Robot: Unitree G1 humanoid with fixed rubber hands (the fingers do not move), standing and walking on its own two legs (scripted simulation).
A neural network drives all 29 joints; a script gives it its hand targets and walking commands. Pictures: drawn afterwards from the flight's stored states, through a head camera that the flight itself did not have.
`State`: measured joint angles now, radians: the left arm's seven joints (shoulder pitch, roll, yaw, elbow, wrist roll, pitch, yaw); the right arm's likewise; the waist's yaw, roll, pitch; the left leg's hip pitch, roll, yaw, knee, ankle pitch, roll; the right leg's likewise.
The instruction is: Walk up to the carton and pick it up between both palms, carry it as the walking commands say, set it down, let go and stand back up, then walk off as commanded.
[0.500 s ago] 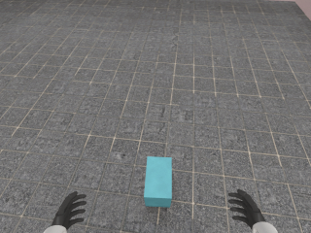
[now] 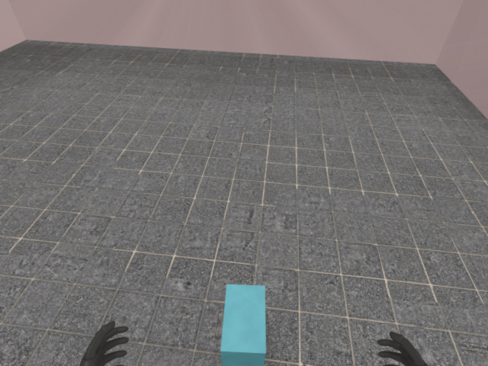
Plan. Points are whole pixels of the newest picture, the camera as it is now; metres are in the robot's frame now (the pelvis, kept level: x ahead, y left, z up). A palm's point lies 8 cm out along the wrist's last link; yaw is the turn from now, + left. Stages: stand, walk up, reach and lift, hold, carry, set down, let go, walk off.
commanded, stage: stand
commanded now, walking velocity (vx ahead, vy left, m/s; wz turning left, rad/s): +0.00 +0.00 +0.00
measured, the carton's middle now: (244, 326) +0.47 +0.00 -0.67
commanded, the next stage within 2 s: walk off in 1.60 s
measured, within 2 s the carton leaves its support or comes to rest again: neither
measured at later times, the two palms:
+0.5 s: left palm out of the picture +0.16 +0.26 -0.08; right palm out of the picture +0.13 -0.28 -0.08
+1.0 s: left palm out of the picture +0.13 +0.26 -0.09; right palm out of the picture +0.11 -0.28 -0.08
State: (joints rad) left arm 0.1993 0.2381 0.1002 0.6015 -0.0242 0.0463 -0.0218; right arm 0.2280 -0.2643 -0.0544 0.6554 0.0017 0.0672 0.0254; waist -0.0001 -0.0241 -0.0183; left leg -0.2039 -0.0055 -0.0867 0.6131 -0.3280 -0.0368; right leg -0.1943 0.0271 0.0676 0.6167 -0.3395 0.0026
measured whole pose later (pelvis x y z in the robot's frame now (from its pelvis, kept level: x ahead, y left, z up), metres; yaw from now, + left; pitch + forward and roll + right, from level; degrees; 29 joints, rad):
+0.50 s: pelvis +0.01 +0.00 +0.00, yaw +0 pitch -4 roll +0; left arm 0.20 0.24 0.10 0.68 -0.02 0.00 0.00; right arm 0.23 -0.29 -0.05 0.73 0.00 0.02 0.01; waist 0.00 -0.02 -0.03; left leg -0.20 -0.01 -0.09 0.61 -0.34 -0.04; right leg -0.19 0.03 0.07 0.62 -0.35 0.00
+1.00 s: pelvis +0.00 +0.00 +0.00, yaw +0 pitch -5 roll +0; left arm 0.20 0.24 0.10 0.74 -0.02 -0.02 0.00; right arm 0.23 -0.30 -0.05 0.77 0.00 0.01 0.01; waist 0.00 -0.02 -0.01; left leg -0.20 -0.01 -0.09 0.61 -0.33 -0.04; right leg -0.19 0.03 0.07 0.62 -0.34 0.00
